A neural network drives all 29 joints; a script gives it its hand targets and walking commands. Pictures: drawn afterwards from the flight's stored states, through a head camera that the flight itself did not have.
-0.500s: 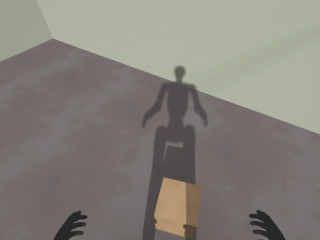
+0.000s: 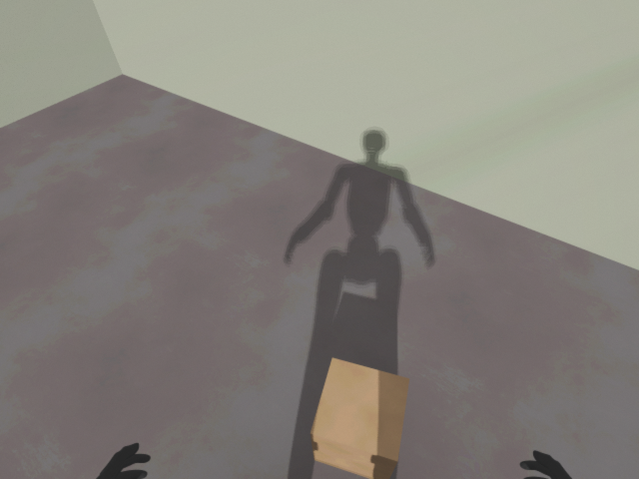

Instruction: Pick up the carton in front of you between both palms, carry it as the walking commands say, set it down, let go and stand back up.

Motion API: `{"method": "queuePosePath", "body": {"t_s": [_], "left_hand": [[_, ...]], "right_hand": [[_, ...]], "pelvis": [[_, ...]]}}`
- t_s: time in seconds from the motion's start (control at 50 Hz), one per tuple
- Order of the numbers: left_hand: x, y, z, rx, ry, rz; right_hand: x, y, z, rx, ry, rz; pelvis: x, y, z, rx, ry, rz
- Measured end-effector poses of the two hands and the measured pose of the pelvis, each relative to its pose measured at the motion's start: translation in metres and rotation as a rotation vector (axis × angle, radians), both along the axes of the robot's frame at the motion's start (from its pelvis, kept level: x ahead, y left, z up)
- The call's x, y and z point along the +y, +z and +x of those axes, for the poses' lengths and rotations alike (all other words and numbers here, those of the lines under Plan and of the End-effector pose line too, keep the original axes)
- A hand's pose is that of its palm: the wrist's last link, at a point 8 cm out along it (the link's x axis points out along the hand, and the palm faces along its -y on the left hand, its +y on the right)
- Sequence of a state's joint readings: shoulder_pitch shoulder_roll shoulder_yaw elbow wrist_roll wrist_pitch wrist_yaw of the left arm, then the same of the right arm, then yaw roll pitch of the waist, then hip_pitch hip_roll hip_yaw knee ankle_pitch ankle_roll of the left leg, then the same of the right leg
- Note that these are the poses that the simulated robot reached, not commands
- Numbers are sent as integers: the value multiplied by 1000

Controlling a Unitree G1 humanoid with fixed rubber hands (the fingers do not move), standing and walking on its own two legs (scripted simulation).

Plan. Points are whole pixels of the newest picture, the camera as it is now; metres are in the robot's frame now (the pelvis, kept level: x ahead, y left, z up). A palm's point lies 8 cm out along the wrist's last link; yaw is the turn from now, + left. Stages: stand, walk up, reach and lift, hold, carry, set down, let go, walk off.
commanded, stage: stand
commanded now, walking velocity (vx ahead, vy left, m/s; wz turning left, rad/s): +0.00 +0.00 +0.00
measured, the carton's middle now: (359, 421) +0.41 -0.07 -0.65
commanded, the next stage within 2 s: none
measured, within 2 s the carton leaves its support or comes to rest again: neither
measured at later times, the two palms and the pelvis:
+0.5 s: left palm out of the picture +0.09 +0.30 -0.09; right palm out of the picture +0.08 -0.30 -0.10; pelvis -0.02 +0.00 +0.01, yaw +0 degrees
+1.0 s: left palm out of the picture +0.07 +0.31 -0.09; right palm out of the picture +0.05 -0.30 -0.10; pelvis -0.03 +0.00 +0.01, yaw -1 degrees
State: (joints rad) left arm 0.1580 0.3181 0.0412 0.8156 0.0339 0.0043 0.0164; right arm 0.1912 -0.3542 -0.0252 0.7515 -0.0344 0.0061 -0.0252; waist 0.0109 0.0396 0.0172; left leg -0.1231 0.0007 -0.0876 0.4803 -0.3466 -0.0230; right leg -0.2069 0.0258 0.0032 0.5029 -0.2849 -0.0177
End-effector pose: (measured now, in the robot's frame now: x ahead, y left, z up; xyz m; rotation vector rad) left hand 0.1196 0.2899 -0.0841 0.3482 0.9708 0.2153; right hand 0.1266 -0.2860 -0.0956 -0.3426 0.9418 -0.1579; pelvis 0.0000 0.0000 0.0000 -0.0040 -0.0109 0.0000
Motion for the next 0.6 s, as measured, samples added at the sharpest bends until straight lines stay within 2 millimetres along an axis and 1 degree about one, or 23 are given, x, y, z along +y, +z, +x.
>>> {"method": "queuePosePath", "body": {"t_s": [0.14, 0.6], "left_hand": [[4, -1, -8, 20, 8, 0], [15, -3, -37, 94, 24, 9]], "right_hand": [[-3, 0, -10, 21, -5, -9], [-11, -5, -51, 108, -33, -19]], "pelvis": [[0, 2, -3, -9, -1, 1], [2, 7, -20, -29, -10, 5]]}}
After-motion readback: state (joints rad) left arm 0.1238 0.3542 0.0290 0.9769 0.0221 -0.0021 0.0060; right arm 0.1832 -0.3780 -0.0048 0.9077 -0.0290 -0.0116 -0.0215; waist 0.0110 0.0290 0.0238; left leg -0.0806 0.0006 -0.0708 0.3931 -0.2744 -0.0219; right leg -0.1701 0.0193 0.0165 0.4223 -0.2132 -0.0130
